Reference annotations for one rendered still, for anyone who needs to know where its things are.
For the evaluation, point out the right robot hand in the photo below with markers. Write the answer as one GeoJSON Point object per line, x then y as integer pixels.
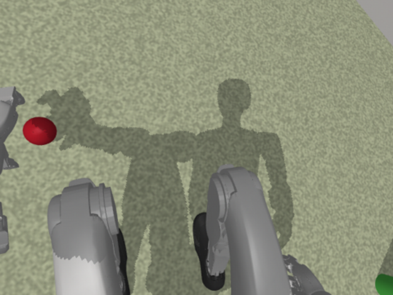
{"type": "Point", "coordinates": [303, 281]}

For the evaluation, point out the right robot foot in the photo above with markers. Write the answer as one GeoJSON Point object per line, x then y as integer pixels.
{"type": "Point", "coordinates": [200, 237]}

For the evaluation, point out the left robot foot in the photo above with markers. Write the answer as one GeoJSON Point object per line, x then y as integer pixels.
{"type": "Point", "coordinates": [123, 259]}

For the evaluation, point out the left robot hand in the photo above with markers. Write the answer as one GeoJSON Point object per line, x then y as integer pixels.
{"type": "Point", "coordinates": [9, 100]}

